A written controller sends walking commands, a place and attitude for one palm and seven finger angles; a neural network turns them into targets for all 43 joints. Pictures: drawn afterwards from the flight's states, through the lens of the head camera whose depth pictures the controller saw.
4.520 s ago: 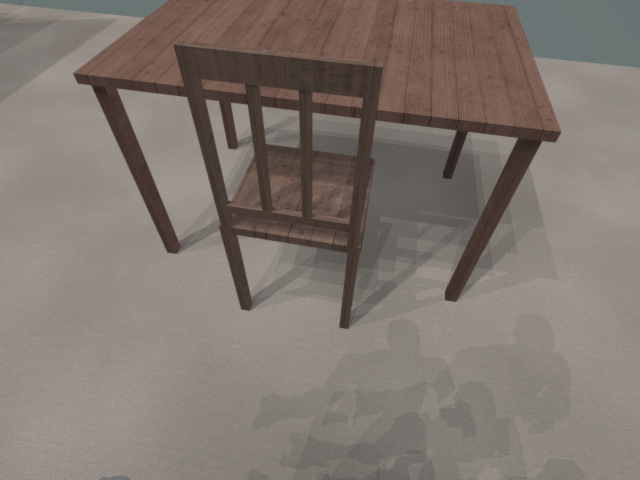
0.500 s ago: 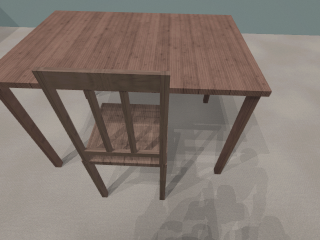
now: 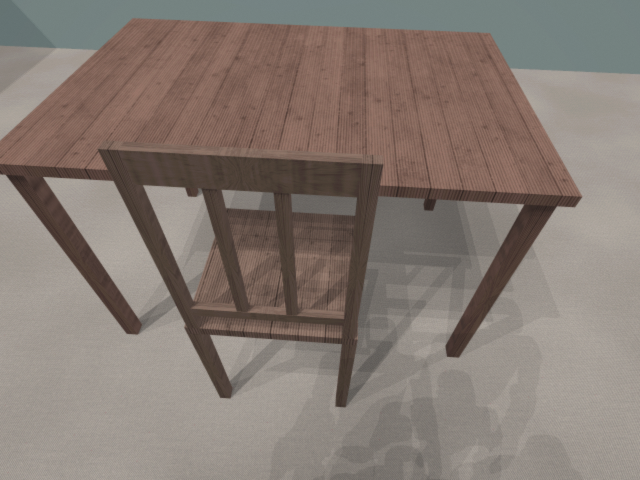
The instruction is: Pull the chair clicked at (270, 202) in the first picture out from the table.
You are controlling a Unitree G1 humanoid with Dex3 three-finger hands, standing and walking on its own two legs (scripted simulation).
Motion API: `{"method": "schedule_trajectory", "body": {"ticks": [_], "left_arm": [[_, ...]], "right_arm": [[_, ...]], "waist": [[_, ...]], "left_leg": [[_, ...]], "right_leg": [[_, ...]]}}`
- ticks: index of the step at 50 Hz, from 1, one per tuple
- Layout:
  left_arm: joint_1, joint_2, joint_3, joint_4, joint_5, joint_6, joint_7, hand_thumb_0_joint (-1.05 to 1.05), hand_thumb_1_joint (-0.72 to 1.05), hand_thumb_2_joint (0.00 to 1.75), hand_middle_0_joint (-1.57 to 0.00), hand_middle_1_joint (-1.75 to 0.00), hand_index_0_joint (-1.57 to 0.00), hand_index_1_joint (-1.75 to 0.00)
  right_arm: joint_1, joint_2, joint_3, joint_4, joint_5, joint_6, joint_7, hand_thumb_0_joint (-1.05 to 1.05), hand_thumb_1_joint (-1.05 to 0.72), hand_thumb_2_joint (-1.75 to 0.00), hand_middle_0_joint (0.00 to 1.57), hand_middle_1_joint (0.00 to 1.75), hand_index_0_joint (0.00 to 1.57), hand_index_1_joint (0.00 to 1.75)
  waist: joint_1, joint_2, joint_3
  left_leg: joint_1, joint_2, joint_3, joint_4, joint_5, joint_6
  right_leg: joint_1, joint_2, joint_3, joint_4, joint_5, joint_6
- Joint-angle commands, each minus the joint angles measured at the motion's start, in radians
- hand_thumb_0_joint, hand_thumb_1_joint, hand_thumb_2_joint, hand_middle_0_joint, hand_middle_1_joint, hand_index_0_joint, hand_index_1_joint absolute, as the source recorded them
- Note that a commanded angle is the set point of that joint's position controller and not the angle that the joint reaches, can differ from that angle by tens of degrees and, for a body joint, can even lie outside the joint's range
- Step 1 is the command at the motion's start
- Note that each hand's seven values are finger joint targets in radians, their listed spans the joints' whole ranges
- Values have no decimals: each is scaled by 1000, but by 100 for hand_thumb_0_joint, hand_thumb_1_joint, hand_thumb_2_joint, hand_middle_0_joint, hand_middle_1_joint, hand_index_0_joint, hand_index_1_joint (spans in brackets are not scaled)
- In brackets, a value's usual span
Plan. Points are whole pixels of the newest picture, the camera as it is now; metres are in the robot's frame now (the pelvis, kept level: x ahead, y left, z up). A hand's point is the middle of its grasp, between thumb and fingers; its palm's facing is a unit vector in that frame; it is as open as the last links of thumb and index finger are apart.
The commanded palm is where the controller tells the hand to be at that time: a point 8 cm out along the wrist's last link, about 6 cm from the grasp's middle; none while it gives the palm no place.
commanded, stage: look again from close up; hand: left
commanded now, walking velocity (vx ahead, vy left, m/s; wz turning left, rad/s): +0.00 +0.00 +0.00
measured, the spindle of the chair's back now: (229, 257) +0.48 +0.19 -0.07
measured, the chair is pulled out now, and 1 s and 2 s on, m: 0.00 0.00 0.00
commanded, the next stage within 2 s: raise the hand toward the chair's back in 0.46 s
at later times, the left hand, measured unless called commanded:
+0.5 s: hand out of the picture +0.01 +0.15 -0.18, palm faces +0.02 -0.98 -0.18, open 7.4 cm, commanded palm none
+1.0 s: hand (216, 470) +0.15 +0.14 -0.07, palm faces +0.01 -1.00 +0.01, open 9.4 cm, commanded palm +0.13 +0.21 -0.06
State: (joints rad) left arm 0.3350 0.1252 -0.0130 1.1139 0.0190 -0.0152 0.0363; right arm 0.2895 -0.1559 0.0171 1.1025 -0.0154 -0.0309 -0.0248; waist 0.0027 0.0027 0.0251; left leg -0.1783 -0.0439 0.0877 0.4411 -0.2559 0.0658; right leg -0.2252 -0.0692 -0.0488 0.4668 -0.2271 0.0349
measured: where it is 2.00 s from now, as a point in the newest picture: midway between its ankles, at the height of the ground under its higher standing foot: outside the picture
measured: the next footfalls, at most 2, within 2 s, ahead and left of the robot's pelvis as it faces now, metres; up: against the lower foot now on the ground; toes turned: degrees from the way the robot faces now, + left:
none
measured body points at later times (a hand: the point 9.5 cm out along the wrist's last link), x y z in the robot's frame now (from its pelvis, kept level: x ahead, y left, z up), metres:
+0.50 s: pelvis +0.02 -0.01 +0.00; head +0.03 -0.01 +0.45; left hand +0.01 +0.21 -0.16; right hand +0.01 -0.22 -0.16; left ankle -0.01 +0.07 -0.74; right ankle +0.01 -0.14 -0.74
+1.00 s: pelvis -0.04 -0.05 -0.10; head +0.01 -0.03 +0.35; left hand +0.15 +0.20 -0.07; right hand +0.22 -0.30 -0.10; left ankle -0.01 +0.07 -0.74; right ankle +0.01 -0.14 -0.74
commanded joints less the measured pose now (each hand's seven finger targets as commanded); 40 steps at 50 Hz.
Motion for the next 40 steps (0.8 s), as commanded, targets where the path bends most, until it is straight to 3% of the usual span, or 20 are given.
{"method": "schedule_trajectory", "body": {"ticks": [1, 3, 11, 15, 21, 27, 28, 29, 30, 31, 32, 33, 34, 35, 36, 37, 38, 39, 40], "left_arm": [[59, 90, 20, -19, -6, -12, 4, 0, 90, 90, -20, -30, -20, -30], [56, 91, 20, -15, -5, -11, 6, 0, 90, 90, -20, -30, -20, -30], [49, 91, 18, -8, -5, -7, 7, 0, 90, 90, -20, -30, -20, -30], [49, 92, 18, -10, -6, -6, 7, 0, 90, 90, -20, -30, -20, -30], [48, 96, 20, -18, -6, -8, 8, 0, 90, 90, -20, -30, -20, -30], [49, 97, 20, -19, -8, -10, 10, 0, 90, 90, -20, -30, -20, -30], [75, 139, 18, 11, 4, -21, 46, 0, 90, 90, -20, -30, -20, -30], [-641, 515, 299, -1545, -180, -196, 62, 0, 88, 89, -20, -30, -20, -30], [-242, 250, 72, -1318, -83, -131, 70, 0, 85, 88, -20, -29, -20, -29], [62, 23, -22, -992, -126, 4, 83, 0, 83, 87, -19, -29, -19, -29], [-21, -22, -89, -1161, -162, -12, 59, 0, 81, 86, -19, -29, -19, -29], [-58, 52, -29, -1205, -158, -52, 44, 0, 78, 85, -19, -28, -19, -28], [12, 57, 2, -1068, -148, -66, 29, 0, 76, 84, -19, -28, -19, -28], [-26, 60, 32, -1041, -160, -124, -4, 0, 74, 83, -18, -27, -18, -27], [58, 39, 53, -985, -175, -196, -49, 0, 71, 82, -18, -27, -18, -27], [169, 19, 73, -920, -197, -268, -101, 0, 69, 81, -18, -27, -18, -27], [236, 15, 103, -884, -227, -346, -159, 0, 67, 80, -18, -26, -18, -26], [305, 61, 180, -842, -244, -419, -221, 0, 64, 79, -17, -26, -17, -26], [300, 79, 200, -889, -266, -504, -287, 0, 62, 78, -17, -26, -17, -26]], "right_arm": [[60, -87, -15, -14, 6, -15, -8, 0, -90, -90, 20, 30, 20, 30], [59, -88, -14, -6, 7, -16, -10, 0, -90, -90, 20, 30, 20, 30], [37, -81, -12, 12, 8, -9, -10, 0, -90, -90, 20, 30, 20, 30], [36, -78, -11, 16, 7, -9, -10, 0, -90, -90, 20, 30, 20, 30], [48, -75, -11, 21, 8, -11, -9, 0, -90, -90, 20, 30, 20, 30], [55, -71, -11, 31, 8, -11, -10, 0, -90, -90, 20, 30, 20, 30], [-10, -122, -21, -44, 19, -12, -4, 0, -90, -90, 20, 30, 20, 30], [-35, -285, -96, -353, 20, -146, -83, 0, -90, -90, 20, 30, 20, 30], [-58, -192, -22, -337, 31, -257, -83, 0, -90, -90, 20, 30, 20, 30], [-41, -156, -23, -299, 42, -302, -50, 0, -90, -90, 20, 30, 20, 30], [-21, -195, -33, -337, 51, -320, -37, 0, -90, -90, 20, 30, 20, 30], [-47, -225, -50, -373, 43, -344, -35, 0, -90, -90, 20, 30, 20, 30], [-60, -226, -54, -389, 31, -343, -32, 0, -90, -90, 20, 30, 20, 30], [-40, -257, -67, -418, 19, -342, -17, 0, -90, -90, 20, 30, 20, 30], [-46, -255, -83, -454, 10, -344, -5, 0, -90, -90, 20, 30, 20, 30], [-75, -250, -91, -487, 7, -346, 9, 0, -90, -90, 20, 30, 20, 30], [-104, -246, -96, -520, 7, -347, 23, 0, -90, -90, 20, 30, 20, 30], [-107, -241, -102, -544, 15, -340, 42, 0, -90, -90, 20, 30, 20, 30], [-132, -240, -104, -576, 14, -339, 57, 0, -90, -90, 20, 30, 20, 30]], "waist": [[-2, 7, 7], [-3, 11, 10], [1, -7, 49], [5, 14, 57], [5, -16, 31], [4, -2, 17], [17, -71, 51], [-104, 219, -334], [-6, 296, -344], [-16, 160, -197], [-21, 98, -146], [-23, 55, -134], [-50, -58, -35], [-66, -186, -22], [-41, -261, -50], [-6, -289, -72], [22, -274, -91], [62, -140, -128], [76, -56, -183]], "left_leg": [[-14, 142, -135, -103, 198, -18], [-6, 142, -131, -94, 240, -19], [-19, 139, -129, -107, 173, -22], [-26, 138, -130, -113, 165, -22], [-9, 140, -128, -105, 199, -23], [8, 140, -124, -96, 229, -25], [-60, 170, -115, 72, 414, -51], [205, 65, -110, 1, 463, -75], [286, 123, -110, -53, 665, -118], [146, 114, -122, -66, 695, -127], [99, 110, -140, -30, 585, -114], [38, 96, -143, 12, 428, -101], [-77, 78, -149, 53, 274, -88], [-176, 57, -158, 112, 145, -80], [-252, 54, -155, 158, 80, -77], [-320, 45, -145, 208, 21, -74], [-391, 40, -132, 258, -22, -79], [-423, 26, -112, 297, -8, -91], [-450, 21, -96, 354, 14, -97]], "right_leg": [[34, -46, 58, -36, 133, -55], [41, -47, 55, -34, 152, -54], [33, -48, 69, -55, 132, -56], [40, -47, 68, -62, 126, -56], [59, -52, 65, -59, 159, -57], [69, -52, 68, -59, 187, -60], [33, -77, 85, -41, 434, -50], [35, 31, 4, -26, 400, -41], [-2, 37, -4, 63, 115, -88], [-89, 47, -41, 128, -34, -66], [-106, 46, -46, 116, -26, -50], [-118, 46, -42, 88, -13, -51], [-160, 56, -63, 62, -7, -54], [-225, 59, -74, 69, -2, -54], [-272, 63, -79, 116, -46, -58], [-318, 67, -77, 164, -97, -59], [-362, 63, -70, 226, -129, -63], [-353, 59, -49, 286, -98, -80], [-377, 54, -39, 360, -54, -89]]}}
